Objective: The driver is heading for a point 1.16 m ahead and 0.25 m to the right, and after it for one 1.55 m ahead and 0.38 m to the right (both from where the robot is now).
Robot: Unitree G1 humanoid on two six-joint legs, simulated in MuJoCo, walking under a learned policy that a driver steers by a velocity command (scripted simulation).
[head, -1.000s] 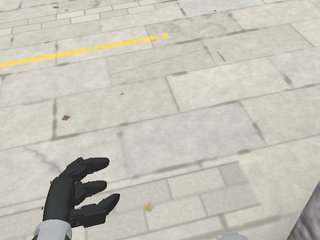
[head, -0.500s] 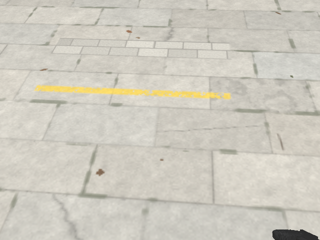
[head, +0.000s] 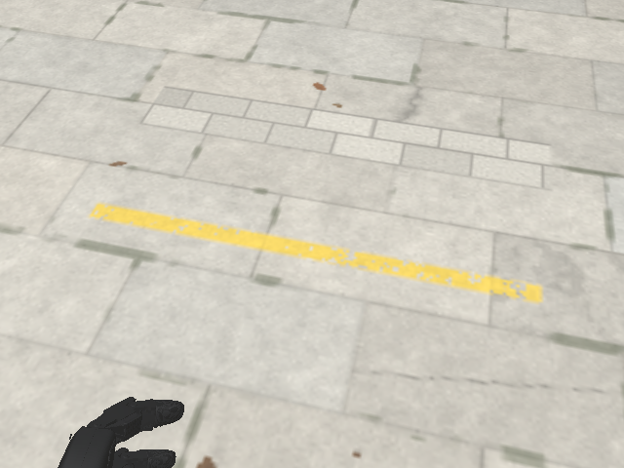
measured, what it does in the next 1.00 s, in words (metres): walks ahead: right foot, then left foot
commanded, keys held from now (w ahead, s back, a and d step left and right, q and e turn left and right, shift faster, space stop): w+e+shift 0.50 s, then w+q+shift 0.48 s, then q+shift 0.02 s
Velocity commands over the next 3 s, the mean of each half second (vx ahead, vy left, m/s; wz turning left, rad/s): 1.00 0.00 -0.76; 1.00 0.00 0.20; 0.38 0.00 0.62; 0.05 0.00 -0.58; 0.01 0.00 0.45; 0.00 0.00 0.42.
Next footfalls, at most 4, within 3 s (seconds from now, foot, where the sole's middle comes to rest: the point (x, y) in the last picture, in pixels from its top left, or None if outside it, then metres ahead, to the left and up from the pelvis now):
0.10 right None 0.34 -0.12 -0.76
0.56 left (320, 331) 0.80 -0.06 -0.76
0.92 right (452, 259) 0.98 -0.42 -0.76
1.28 left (374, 161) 1.37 -0.28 -0.76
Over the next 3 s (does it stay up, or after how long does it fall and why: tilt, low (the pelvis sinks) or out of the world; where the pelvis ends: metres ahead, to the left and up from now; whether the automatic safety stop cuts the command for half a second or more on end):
stays up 1.34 -0.39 0.02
